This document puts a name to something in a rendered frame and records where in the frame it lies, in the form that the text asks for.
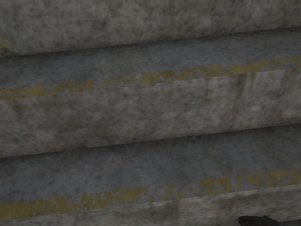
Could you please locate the right robot hand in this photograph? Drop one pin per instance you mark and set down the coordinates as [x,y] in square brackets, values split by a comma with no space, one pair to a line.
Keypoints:
[257,221]

